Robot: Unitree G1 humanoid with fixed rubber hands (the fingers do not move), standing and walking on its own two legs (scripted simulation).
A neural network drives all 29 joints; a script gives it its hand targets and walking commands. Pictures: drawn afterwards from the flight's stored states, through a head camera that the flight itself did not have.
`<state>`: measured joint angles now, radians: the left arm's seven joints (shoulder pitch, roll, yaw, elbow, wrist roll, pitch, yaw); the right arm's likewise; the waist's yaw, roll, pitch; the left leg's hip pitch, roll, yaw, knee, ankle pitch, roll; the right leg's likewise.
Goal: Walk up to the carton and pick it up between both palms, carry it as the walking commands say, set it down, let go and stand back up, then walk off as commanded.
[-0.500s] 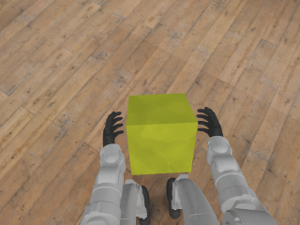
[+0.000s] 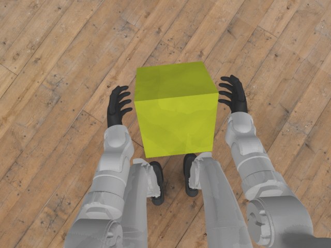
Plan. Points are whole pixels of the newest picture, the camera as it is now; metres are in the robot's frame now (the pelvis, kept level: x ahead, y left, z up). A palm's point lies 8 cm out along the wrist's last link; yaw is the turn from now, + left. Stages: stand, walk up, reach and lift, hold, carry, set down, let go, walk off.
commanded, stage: set down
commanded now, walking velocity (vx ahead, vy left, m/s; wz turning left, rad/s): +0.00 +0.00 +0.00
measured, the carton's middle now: (174, 109) +0.42 -0.02 -0.29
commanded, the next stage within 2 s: none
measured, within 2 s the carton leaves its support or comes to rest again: neither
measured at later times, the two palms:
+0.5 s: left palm (122, 113) +0.41 +0.13 -0.22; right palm (223, 102) +0.42 -0.16 -0.22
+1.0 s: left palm (129, 112) +0.43 +0.13 -0.32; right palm (215, 101) +0.45 -0.16 -0.32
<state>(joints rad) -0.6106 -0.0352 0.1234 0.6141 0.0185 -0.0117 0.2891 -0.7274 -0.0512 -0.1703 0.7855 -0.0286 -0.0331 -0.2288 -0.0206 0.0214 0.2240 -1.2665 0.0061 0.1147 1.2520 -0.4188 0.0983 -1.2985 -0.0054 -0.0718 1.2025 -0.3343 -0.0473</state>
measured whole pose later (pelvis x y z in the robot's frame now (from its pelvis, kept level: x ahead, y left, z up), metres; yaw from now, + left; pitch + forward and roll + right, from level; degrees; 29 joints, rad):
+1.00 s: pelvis -0.04 +0.00 -0.16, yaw -1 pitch +25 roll -1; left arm -1.04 0.12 0.09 0.61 -0.16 0.11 0.36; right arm -1.16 -0.22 -0.10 0.79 0.15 0.08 -0.27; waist -0.01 0.02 0.53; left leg -1.73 0.01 0.11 1.86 -0.55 0.10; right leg -1.77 -0.02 -0.07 1.79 -0.45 -0.05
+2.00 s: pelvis +0.01 -0.02 -0.27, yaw +2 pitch +33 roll +1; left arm -1.44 0.16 0.39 0.87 0.04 0.11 0.04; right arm -1.43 -0.29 -0.35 0.88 0.09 0.12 0.00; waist 0.00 0.02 0.43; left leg -2.12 -0.02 0.11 2.27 -0.73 0.10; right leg -2.18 0.02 -0.10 2.22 -0.62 -0.10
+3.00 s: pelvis +0.01 +0.00 -0.29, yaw -1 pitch +33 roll +0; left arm -1.26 0.15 0.31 0.95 0.01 0.10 0.13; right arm -1.30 -0.24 -0.21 1.08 0.09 0.03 -0.08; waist -0.01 0.02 0.33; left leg -2.15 -0.05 0.11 2.33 -0.75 0.10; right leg -2.24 0.08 -0.06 2.27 -0.61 -0.04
